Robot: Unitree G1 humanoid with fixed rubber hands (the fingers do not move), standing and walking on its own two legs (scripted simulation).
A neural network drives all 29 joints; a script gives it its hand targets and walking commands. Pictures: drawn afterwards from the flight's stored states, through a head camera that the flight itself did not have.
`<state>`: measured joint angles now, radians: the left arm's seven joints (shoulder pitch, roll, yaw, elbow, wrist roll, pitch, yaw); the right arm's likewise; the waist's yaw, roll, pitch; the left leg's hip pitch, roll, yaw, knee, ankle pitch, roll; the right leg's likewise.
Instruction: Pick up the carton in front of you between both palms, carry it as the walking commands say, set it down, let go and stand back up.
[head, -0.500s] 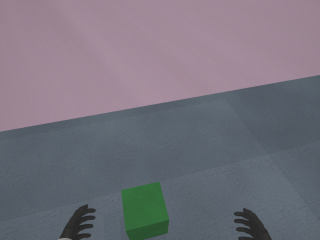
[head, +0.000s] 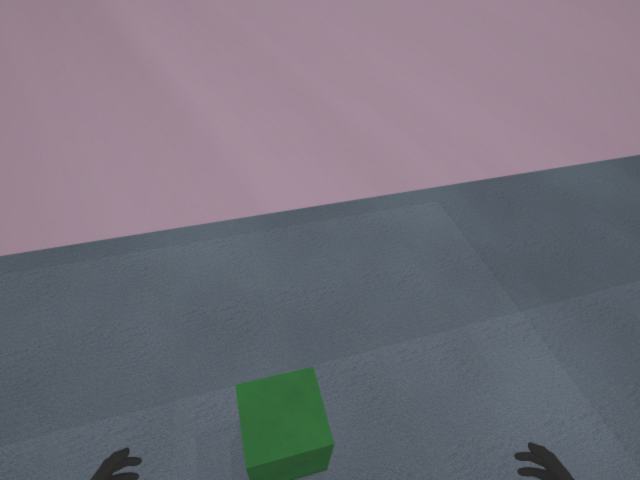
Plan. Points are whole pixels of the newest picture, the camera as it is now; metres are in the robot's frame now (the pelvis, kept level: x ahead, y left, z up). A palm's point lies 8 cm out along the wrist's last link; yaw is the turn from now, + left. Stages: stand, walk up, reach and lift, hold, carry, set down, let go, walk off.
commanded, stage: stand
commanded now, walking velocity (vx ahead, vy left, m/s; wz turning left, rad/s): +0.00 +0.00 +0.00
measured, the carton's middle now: (283, 429) +0.40 +0.07 -0.65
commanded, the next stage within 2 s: none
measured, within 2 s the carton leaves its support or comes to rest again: neither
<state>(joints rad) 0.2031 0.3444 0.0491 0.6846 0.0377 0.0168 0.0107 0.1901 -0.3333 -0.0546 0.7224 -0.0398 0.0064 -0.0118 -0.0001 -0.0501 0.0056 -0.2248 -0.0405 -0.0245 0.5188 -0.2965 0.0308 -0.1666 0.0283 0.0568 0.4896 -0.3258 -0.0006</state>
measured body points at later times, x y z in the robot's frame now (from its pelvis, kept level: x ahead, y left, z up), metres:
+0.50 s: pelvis +0.00 +0.01 +0.01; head +0.00 +0.02 +0.46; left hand +0.13 +0.30 -0.11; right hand +0.12 -0.30 -0.09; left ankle -0.01 +0.10 -0.74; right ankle -0.04 -0.12 -0.74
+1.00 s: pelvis -0.02 +0.00 +0.01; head -0.02 +0.02 +0.46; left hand +0.09 +0.31 -0.11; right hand +0.09 -0.31 -0.09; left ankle -0.01 +0.10 -0.74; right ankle -0.04 -0.12 -0.74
